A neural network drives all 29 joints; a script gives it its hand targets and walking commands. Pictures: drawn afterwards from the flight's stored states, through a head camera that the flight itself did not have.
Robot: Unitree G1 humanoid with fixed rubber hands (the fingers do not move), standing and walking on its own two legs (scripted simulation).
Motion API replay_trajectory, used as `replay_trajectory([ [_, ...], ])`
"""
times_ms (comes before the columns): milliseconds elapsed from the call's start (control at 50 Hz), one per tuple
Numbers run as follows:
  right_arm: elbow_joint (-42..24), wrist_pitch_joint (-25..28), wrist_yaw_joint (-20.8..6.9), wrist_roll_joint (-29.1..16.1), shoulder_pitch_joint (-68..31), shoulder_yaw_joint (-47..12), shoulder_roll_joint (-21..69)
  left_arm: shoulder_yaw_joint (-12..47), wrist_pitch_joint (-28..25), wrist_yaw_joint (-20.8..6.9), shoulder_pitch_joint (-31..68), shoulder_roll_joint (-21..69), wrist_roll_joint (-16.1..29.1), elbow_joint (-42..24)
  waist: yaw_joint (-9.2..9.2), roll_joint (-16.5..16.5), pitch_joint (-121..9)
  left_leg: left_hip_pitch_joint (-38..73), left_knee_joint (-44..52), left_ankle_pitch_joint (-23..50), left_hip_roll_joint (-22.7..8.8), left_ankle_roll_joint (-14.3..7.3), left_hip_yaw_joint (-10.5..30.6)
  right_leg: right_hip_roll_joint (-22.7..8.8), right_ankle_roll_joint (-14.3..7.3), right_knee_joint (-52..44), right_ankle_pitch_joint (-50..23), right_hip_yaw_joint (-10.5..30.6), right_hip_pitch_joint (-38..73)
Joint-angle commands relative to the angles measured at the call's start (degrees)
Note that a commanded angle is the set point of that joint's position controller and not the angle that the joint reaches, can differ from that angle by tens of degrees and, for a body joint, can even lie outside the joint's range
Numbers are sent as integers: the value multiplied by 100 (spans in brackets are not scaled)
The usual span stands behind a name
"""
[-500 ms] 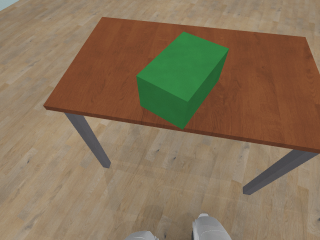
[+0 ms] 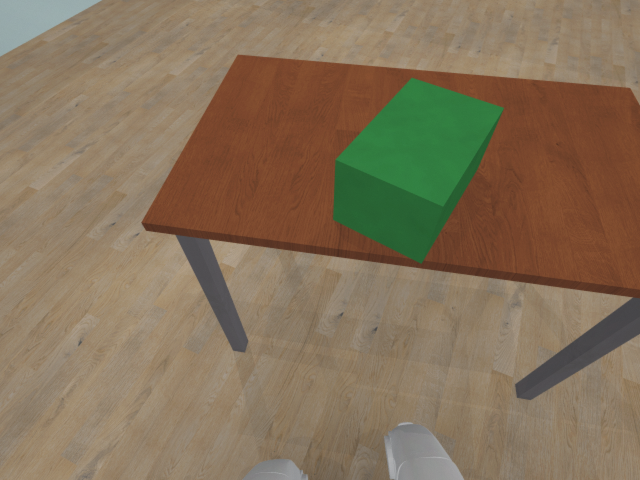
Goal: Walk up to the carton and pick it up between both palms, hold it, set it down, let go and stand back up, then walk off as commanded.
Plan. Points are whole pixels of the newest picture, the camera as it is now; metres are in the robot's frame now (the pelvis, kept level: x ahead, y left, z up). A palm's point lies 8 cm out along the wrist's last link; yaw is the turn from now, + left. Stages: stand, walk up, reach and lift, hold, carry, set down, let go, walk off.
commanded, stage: walk up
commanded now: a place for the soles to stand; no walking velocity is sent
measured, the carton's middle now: (416, 165) +0.59 -0.13 +0.01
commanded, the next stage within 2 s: none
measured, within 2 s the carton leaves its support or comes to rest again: neither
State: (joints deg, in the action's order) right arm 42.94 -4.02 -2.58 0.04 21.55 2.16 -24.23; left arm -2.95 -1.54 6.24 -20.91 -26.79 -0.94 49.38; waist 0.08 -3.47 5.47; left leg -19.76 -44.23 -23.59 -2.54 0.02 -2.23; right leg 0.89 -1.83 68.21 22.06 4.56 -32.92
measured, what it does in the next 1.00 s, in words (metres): steps on the spot: right foot, then left foot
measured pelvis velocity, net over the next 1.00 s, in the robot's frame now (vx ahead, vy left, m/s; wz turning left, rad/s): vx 0.06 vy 0.02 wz -0.11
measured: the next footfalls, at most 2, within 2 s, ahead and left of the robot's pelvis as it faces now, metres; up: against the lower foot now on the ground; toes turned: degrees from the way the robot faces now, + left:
right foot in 0.32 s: +0.14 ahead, -0.15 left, +0.00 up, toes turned -2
left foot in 0.56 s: +0.11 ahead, +0.12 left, +0.00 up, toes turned -3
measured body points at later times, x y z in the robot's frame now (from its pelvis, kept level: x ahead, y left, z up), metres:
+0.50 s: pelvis +0.04 +0.00 -0.01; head +0.07 -0.02 +0.43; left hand +0.11 +0.33 -0.11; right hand +0.13 -0.33 -0.12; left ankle +0.02 +0.10 -0.70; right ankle +0.10 -0.15 -0.72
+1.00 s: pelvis +0.06 +0.02 -0.01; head +0.08 +0.02 +0.44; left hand +0.15 +0.35 -0.11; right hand +0.13 -0.31 -0.12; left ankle +0.05 +0.11 -0.71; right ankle +0.10 -0.13 -0.72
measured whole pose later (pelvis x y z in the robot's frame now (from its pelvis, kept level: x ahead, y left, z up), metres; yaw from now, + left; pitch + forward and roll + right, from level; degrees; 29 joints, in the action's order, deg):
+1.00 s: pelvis +0.06 +0.02 -0.01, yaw -6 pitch -2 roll -2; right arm 45.6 -1.9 -0.7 0.0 11.5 2.2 -23.9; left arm -1.6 -3.2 4.4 -18.8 -25.1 -1.0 49.4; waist 0.1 -1.9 5.2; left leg -19.4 -51.3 -33.6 -2.2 -1.4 -4.0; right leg 0.6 -0.8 44.2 19.2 2.4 -23.3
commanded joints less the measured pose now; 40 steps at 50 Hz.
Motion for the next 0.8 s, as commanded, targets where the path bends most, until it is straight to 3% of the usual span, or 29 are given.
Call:
replay_trajectory([
  [0,-515,388,144,287,-243,702,-1212,-269,-76,-147,-563,-924,72,49,283,-219,-334,1560,2610,48,-976,168,1381,35,152,-324,-189,194,-943],
  [40,-479,414,154,241,237,726,-1230,-239,-124,-175,-553,-922,120,4,409,-428,-885,2544,2163,1232,-947,111,1122,39,133,-649,-188,129,-1137],
  [80,-473,411,164,294,369,708,-1092,-143,-164,-148,-67,-761,90,-196,637,-665,-915,3226,1796,2331,-1029,-261,1112,-9,107,-1137,186,-72,-1453],
  [100,-407,406,170,264,559,713,-1050,-121,-219,-135,23,-771,101,-220,678,-440,-822,3063,1613,2945,-993,-395,961,-9,132,-1274,178,-161,-1416],
  [140,-438,364,190,264,444,667,-1062,-53,-225,-123,58,-730,52,-253,700,-593,-888,2926,1409,3553,-1196,-525,931,-87,124,-1587,327,-414,-1176],
  [160,-388,364,202,283,348,647,-1091,-43,-263,-126,-63,-663,50,-276,597,-391,-943,2900,1303,3624,-1180,-567,838,-108,57,-1982,-32,-664,-1033],
  [220,-518,250,197,244,-154,612,-1113,-95,-306,-103,-397,-728,45,-112,280,-500,-1270,1727,668,3667,-1021,-683,141,15,-2,-2842,-842,-1067,727],
  [240,-542,214,193,191,-562,592,-1133,-142,-336,-85,-758,-738,39,-72,-89,-490,-1525,1584,117,3531,-952,-719,-92,41,-59,-3536,-1665,-1126,1418],
  [260,-513,218,180,154,-485,519,-953,-246,-345,-71,-940,-923,-53,32,-222,36,-1590,943,-572,2975,-773,-586,-175,70,-76,-3610,-1538,-841,2118],
  [280,-563,241,186,137,-432,450,-821,-384,-363,-56,-1227,-1187,-118,21,-392,396,-1571,-264,-980,1860,-564,-460,-1,-483,-339,-3365,-1012,399,2863],
  [300,-622,212,175,101,-412,388,-516,-411,-311,-52,-952,-1542,-130,-73,-193,1480,-1013,-1420,-1702,-950,97,-274,-111,-1613,-893,-3974,-1215,2447,2730],
  [320,-594,78,198,142,-586,481,-802,-388,-308,-77,-804,-1620,-34,-140,-146,861,-881,-1179,-1825,-1831,74,-206,620,-2108,-1370,-4576,-135,3591,1819],
  [340,-461,35,213,124,-661,521,-974,-463,-301,-47,-455,-1845,-54,-316,-127,858,-279,-1213,-2037,-1703,-21,-147,746,-2107,-1524,-4702,583,3595,1468],
  [380,-299,103,172,176,-534,559,-1023,-425,-283,-40,-258,-1674,-69,-332,-44,913,13,-1264,-1649,-1438,-97,-155,769,-1732,-1335,-4490,922,3315,1283],
  [420,-95,124,109,202,-364,581,-952,-394,-282,-109,-28,-1488,-93,-368,25,1076,-104,-820,-1141,-1211,-27,-177,533,-1327,-1090,-4328,768,2557,1079],
  [460,-57,147,81,183,-416,571,-911,-410,-267,-159,59,-1517,-153,-370,65,1338,-123,-539,-752,-1182,21,-195,402,-1251,-1053,-4336,982,2424,841],
  [480,-42,175,77,180,-466,606,-964,-386,-246,-176,22,-1430,-168,-384,8,1313,-113,-299,-439,-1148,45,-223,363,-1266,-1080,-4339,997,2508,563],
  [520,113,295,91,157,-55,597,-921,-383,-186,-193,313,-1477,-100,-481,342,881,-488,869,1045,60,3,-170,256,-1091,-869,-3615,849,1929,229],
  [540,292,372,149,268,86,613,-1034,-212,-132,-206,414,-1008,9,-462,524,114,-589,1601,2062,19,-352,-154,774,-588,-538,-2464,149,936,-326],
  [560,70,412,190,274,-196,731,-1627,-67,-133,-182,573,-626,51,-578,514,-1035,-372,1366,3098,-849,-1730,-109,2608,380,-199,-1447,566,158,-1043],
  [580,73,482,227,236,-718,689,-1689,-171,-108,-166,685,-960,4,-474,356,-427,106,770,2871,-230,-2079,-262,2738,296,-59,-1218,928,200,-943],
  [600,-13,525,244,266,-1035,624,-1505,-172,-111,-162,428,-919,55,-341,172,-309,90,1036,2599,886,-1930,-216,2475,161,4,-1110,874,182,-890],
  [640,-12,560,320,176,-845,575,-1223,-157,-104,-224,191,-884,65,-191,142,-293,-442,1929,1753,3629,-1483,-38,1505,16,24,-1095,627,82,-736],
  [660,65,542,334,135,-587,573,-1204,-161,-126,-251,112,-868,65,-164,195,-455,-615,2231,1460,4205,-1286,9,1167,37,64,-1072,623,-169,-621],
  [680,38,518,332,141,-495,578,-1136,-137,-138,-260,129,-838,92,-177,280,-667,-817,2461,1415,4350,-1228,16,999,40,110,-1329,490,-323,-588],
  [720,-22,474,348,136,-454,548,-1126,-153,-168,-250,250,-850,86,-259,334,-300,-866,2481,1147,4302,-1222,-351,933,-4,171,-1886,284,-684,-399],
  [740,-31,457,354,135,-435,554,-1107,-101,-178,-238,338,-764,98,-291,362,-393,-739,2415,1056,4199,-1136,-358,767,8,123,-2148,38,-889,-362],
  [760,-68,425,358,186,-575,560,-1189,-109,-188,-236,278,-728,99,-289,283,-696,-779,2141,936,3975,-1150,-446,676,-60,87,-2510,57,-901,43],
  [780,-23,379,349,168,-694,575,-1170,-110,-242,-225,123,-750,88,-198,192,-578,-854,1856,699,3882,-1109,-402,505,31,15,-2895,-413,-1026,526],
])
